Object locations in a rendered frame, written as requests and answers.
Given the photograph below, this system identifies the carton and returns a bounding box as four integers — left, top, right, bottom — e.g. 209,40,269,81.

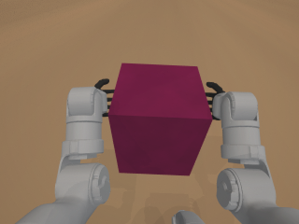
107,63,213,176

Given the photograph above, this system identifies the right robot upper arm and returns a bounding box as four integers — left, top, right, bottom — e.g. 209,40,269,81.
216,168,299,224

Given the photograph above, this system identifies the robot right forearm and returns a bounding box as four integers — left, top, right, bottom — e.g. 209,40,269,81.
212,91,277,200

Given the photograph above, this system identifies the left robot upper arm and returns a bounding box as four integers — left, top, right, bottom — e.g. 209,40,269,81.
15,162,111,224

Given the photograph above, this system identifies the robot left forearm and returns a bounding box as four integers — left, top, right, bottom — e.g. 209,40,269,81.
54,86,108,199

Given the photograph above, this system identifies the robot right hand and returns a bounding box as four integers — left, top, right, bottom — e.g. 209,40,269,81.
205,82,225,120

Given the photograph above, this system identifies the robot left hand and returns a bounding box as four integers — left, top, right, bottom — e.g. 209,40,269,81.
94,78,115,117

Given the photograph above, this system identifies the robot right thigh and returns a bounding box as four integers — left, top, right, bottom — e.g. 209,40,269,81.
171,211,205,224

